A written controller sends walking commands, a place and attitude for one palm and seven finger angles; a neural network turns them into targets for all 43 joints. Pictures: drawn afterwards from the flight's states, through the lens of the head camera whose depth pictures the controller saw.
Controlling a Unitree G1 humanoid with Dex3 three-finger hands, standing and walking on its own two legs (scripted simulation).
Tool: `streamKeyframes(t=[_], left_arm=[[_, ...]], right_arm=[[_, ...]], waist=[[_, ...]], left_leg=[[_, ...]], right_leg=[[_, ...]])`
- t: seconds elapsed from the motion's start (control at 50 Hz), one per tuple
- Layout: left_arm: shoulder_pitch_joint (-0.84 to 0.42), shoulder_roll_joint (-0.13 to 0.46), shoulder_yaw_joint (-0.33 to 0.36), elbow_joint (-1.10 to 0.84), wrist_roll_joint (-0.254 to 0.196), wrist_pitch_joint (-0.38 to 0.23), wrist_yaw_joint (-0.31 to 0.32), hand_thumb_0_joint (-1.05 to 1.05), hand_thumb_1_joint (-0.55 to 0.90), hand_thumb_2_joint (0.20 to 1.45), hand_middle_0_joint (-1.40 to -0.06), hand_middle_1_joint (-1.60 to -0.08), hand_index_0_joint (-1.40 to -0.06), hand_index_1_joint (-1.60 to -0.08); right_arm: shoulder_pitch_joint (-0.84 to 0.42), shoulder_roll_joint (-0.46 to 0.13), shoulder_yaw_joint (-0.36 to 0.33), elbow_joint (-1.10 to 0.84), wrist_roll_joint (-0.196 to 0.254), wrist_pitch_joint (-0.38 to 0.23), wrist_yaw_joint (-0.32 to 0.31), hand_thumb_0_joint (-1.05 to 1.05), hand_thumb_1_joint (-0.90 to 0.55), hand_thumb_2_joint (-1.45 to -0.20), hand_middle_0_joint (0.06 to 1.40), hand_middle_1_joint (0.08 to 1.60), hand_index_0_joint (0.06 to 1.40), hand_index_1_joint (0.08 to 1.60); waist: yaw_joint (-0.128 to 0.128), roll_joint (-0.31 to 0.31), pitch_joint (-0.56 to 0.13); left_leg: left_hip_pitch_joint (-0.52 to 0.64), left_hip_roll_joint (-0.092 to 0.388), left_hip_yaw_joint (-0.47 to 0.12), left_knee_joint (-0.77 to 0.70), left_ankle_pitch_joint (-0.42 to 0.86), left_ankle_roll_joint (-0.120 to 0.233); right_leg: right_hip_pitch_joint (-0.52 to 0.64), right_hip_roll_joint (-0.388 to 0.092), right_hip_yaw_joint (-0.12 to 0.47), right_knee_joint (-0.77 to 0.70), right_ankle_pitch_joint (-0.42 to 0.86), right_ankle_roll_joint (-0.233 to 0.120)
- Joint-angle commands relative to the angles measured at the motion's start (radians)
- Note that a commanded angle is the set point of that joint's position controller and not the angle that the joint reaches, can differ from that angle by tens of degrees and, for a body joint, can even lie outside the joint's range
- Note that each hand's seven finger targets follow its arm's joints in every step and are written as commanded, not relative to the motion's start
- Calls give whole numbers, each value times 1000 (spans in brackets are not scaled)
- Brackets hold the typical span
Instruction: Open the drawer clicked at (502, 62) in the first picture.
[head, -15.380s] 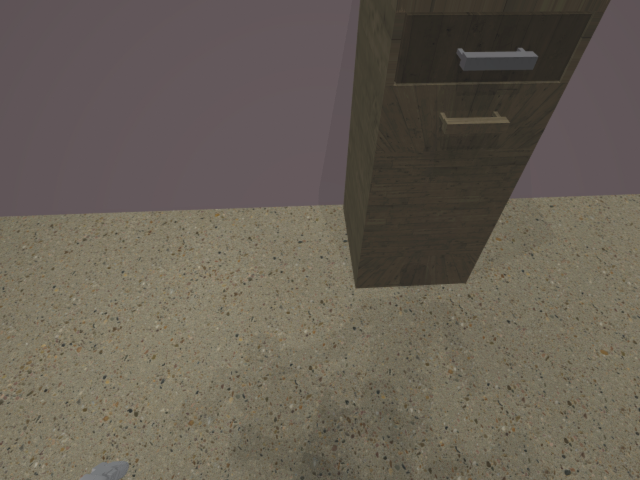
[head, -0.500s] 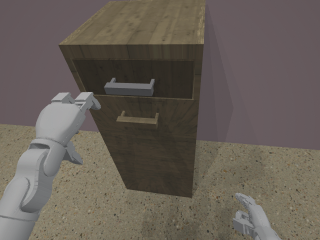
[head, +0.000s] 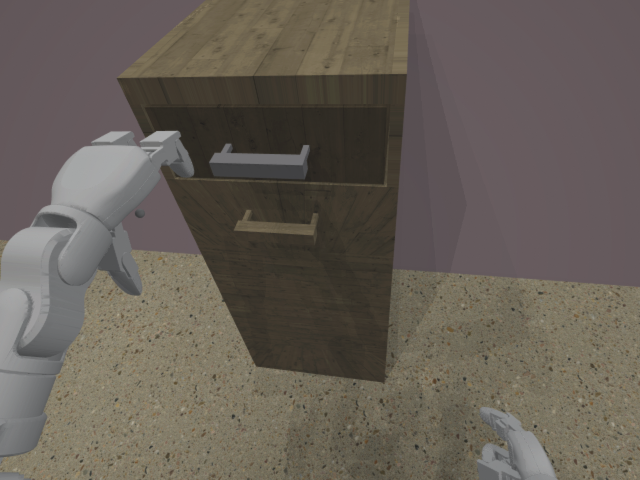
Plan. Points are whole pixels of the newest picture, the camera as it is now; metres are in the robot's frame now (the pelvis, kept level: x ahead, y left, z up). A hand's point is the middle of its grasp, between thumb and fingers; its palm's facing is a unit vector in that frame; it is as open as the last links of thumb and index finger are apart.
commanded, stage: raise the hand with hooked fingers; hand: left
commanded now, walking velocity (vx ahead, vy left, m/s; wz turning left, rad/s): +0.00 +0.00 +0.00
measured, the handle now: (262, 157) +0.55 +0.17 +0.12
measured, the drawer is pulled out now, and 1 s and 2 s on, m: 0.00 0.00 0.00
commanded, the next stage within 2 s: move the hooked fingers above the handle in 0.16 s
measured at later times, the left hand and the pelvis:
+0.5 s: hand (172, 210) +0.33 +0.21 +0.20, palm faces +0.10 -0.02 -0.99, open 13.8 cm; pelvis +0.00 -0.02 +0.00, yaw +1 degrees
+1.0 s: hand (201, 179) +0.40 +0.20 +0.19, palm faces +0.11 -0.04 -0.99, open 13.8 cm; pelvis +0.02 -0.01 +0.00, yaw +0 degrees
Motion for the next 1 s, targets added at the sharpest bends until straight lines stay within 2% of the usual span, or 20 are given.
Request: streamKeyframes(t=[0.0,0.06,0.12,0.16,0.2,0.28,0.3,0.32,0.4,0.48,0.6,0.66,0.68,0.7,0.74,0.78,0.8,0.88,0.96,0.98], left_arm=[[-334,315,240,-235,-16,-59,86,0,-500,300,-300,-1200,-300,-1200],[-355,309,251,-182,-22,-62,130,0,-500,300,-300,-1200,-300,-1200],[-370,278,215,-142,-13,-27,150,0,-500,300,-300,-1200,-300,-1200],[-342,235,166,-109,-1,1,142,0,-500,300,-300,-1200,-300,-1200],[-328,207,129,-130,4,22,122,0,-500,300,-300,-1200,-300,-1200],[-358,197,80,-97,24,35,79,0,-500,300,-300,-1200,-300,-1200],[-370,226,111,-90,26,28,75,0,-500,300,-300,-1200,-300,-1200],[-398,220,94,-103,30,16,70,0,-500,300,-300,-1200,-300,-1200],[-470,267,146,-115,22,-35,91,0,-500,300,-300,-1200,-300,-1200],[-474,255,153,15,19,-38,118,0,-500,300,-300,-1200,-300,-1200],[-522,185,62,45,49,-11,112,0,-500,300,-300,-1200,-300,-1200],[-523,200,59,85,60,-12,97,0,-500,300,-300,-1200,-300,-1200],[-558,178,31,64,60,-20,92,0,-500,300,-300,-1200,-300,-1200],[-566,181,39,43,52,-31,92,0,-500,300,-300,-1200,-300,-1200],[-561,236,94,47,56,-48,102,0,-500,300,-300,-1200,-300,-1200],[-602,205,71,22,46,-63,115,0,-500,300,-300,-1200,-300,-1200],[-588,231,105,24,41,-69,125,0,-500,300,-300,-1200,-300,-1200],[-580,200,90,72,49,-48,161,0,-500,300,-300,-1200,-300,-1200],[-636,121,-8,161,75,9,169,0,-500,300,-300,-1200,-300,-1200],[-651,151,10,175,85,16,169,0,-500,300,-300,-1200,-300,-1200]], right_arm=[[-168,-96,-38,-164,-6,-67,-13,0,-900,-900,200,300,200,300],[-159,-91,-42,-140,-7,-73,-19,0,-900,-900,200,300,200,300],[-174,-91,-39,-132,-3,-73,-18,0,-900,-900,200,300,200,300],[-178,-94,-40,-131,2,-67,-18,0,-900,-900,200,300,200,300],[-200,-93,-38,-147,11,-67,-16,0,-900,-900,200,300,200,300],[-188,-97,-28,-143,6,-60,-28,0,-900,-900,200,300,200,300],[-184,-100,-30,-143,10,-65,-30,0,-900,-900,200,300,200,300],[-185,-96,-25,-144,4,-67,-32,0,-900,-900,200,300,200,300],[-169,-91,-27,-135,0,-74,-38,0,-900,-900,200,300,200,300],[-149,-90,-28,-115,-2,-60,-39,0,-900,-900,200,300,200,300],[-156,-93,-33,-132,7,-48,-31,0,-900,-900,200,300,200,300],[-142,-101,-35,-127,6,-39,-37,0,-900,-900,200,300,200,300],[-141,-100,-34,-131,7,-38,-37,0,-900,-900,200,300,200,300],[-138,-99,-38,-137,7,-43,-37,0,-900,-900,200,300,200,300],[-125,-101,-41,-129,3,-42,-42,0,-900,-900,200,300,200,300],[-117,-95,-43,-129,3,-42,-39,0,-900,-900,200,300,200,300],[-110,-100,-47,-127,2,-44,-36,0,-900,-900,200,300,200,300],[-104,-98,-47,-117,5,-30,-27,0,-900,-900,200,300,200,300],[-99,-99,-46,-107,13,-14,-27,0,-900,-900,200,300,200,300],[-94,-104,-46,-104,14,-13,-29,0,-900,-900,200,300,200,300]], waist=[[25,-47,-282],[28,-35,-263],[24,-34,-267],[18,-52,-242],[13,-54,-258],[-11,-105,-220],[-12,-129,-227],[-12,-115,-242],[-5,-70,-292],[-3,-91,-242],[-14,-82,-299],[-21,-107,-279],[-27,-103,-288],[-25,-107,-312],[-14,-93,-343],[-18,-72,-351],[-11,-93,-367],[-5,-79,-346],[-31,-108,-318],[-30,-127,-332]], left_leg=[[44,22,-36,-58,125,-16],[34,21,-32,-62,131,-22],[27,18,-22,-59,119,-26],[16,18,-16,-62,103,-25],[27,15,-14,-50,101,-22],[6,14,-11,-57,50,-16],[6,16,-13,-47,49,-14],[10,9,-10,-47,55,-12],[39,5,-16,-32,104,-13],[6,9,-10,-44,112,-19],[19,5,-5,-34,136,-18],[5,5,-2,-38,120,-13],[11,4,-6,-40,126,-13],[22,4,-8,-32,139,-10],[23,2,-9,-30,172,-8],[43,5,-11,-29,207,-12],[45,7,-14,-22,232,-11],[30,13,-11,-29,257,-19],[27,17,-8,-37,207,-20],[27,17,-10,-36,202,-19]], right_leg=[[114,35,-6,-48,20,-39],[109,28,-8,-51,23,-40],[107,25,-3,-53,13,-38],[96,23,-2,-56,5,-37],[96,27,8,-54,13,-36],[69,19,-1,-68,-24,-28],[70,26,4,-72,-28,-27],[80,19,2,-69,-21,-28],[98,24,6,-64,34,-31],[90,17,-6,-67,44,-32],[104,16,1,-55,79,-37],[97,12,1,-59,76,-34],[94,12,-3,-57,83,-35],[106,14,2,-56,97,-35],[129,13,1,-42,130,-38],[116,16,-6,-38,155,-40],[128,21,-3,-35,177,-41],[109,22,-14,-25,182,-44],[63,24,-19,-35,126,-43],[71,24,-15,-36,123,-43]])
